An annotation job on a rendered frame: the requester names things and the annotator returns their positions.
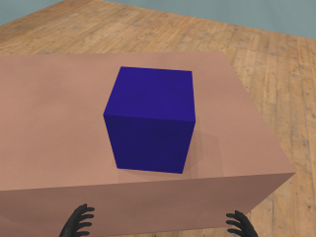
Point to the pedestal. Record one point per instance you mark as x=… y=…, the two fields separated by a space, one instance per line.
x=56 y=154

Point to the carton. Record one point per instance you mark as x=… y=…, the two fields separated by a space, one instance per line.
x=150 y=119

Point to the robot right hand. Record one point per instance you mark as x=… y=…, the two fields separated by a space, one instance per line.
x=247 y=229

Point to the robot left hand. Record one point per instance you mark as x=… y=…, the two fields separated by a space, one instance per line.
x=72 y=225

